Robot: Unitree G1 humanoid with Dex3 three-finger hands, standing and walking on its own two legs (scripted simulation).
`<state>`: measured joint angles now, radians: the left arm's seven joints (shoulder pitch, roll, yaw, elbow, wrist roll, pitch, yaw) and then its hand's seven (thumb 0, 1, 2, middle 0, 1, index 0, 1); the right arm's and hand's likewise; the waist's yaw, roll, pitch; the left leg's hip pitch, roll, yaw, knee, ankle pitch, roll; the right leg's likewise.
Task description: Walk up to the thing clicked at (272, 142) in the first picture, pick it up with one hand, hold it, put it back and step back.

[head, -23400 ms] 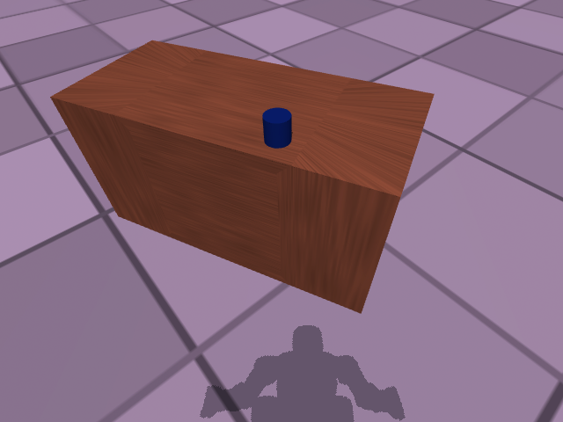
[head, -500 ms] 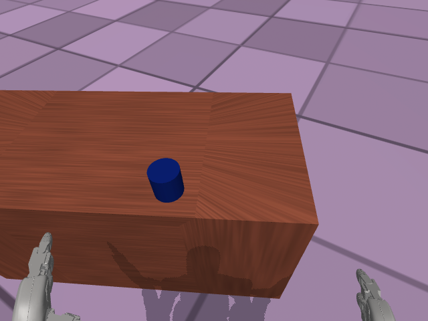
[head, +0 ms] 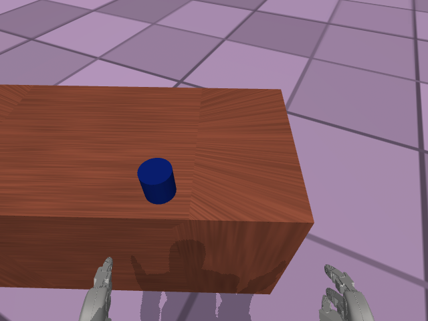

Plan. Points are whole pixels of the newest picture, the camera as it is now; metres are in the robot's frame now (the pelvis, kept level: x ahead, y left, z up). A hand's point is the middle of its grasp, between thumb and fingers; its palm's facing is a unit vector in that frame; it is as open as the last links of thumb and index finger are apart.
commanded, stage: home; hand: left
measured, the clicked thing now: (157, 181) +0.45 +0.17 -0.05
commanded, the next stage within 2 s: none
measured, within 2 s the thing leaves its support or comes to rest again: neither
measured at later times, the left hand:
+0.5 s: hand out of the picture +0.10 +0.25 -0.12, palm faces -0.05 -0.92 -0.39, open 17.4 cm
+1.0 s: hand out of the picture +0.03 +0.25 -0.11, palm faces -0.04 -0.94 -0.35, open 17.4 cm
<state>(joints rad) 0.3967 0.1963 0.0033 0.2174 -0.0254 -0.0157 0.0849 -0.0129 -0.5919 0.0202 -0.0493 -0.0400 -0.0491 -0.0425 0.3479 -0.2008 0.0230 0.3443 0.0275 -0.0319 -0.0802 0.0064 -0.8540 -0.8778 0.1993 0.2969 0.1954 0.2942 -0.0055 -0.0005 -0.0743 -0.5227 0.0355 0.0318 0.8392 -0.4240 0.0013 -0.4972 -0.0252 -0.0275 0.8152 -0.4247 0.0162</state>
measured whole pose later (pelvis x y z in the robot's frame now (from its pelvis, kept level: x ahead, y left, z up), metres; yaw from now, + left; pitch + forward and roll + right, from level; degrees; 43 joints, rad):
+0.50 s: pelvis +0.00 +0.00 +0.01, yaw +0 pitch +0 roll +0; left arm 0.25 0.36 -0.02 0.80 0.03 -0.03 0.03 -0.01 -0.53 0.06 -0.06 -0.05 -0.06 -0.05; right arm 0.21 -0.34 -0.03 0.87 -0.04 -0.01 0.00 0.01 -0.90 -0.90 0.20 0.30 0.20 0.30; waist 0.00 0.01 -0.01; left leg -0.33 0.02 0.04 0.71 -0.38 0.00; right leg -0.32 -0.04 -0.02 0.72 -0.40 0.01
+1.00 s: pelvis -0.02 +0.00 +0.04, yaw +0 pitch -3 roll +0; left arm 0.18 0.34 -0.03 1.13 0.02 -0.02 0.01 0.00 -0.53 0.06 -0.06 -0.05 -0.06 -0.05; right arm 0.16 -0.33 0.00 1.13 -0.02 -0.01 0.01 0.00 -0.90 -0.90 0.20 0.30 0.20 0.30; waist 0.01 0.01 0.02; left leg -0.14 0.01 0.05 0.37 -0.17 0.01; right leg -0.13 -0.04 -0.02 0.38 -0.19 0.02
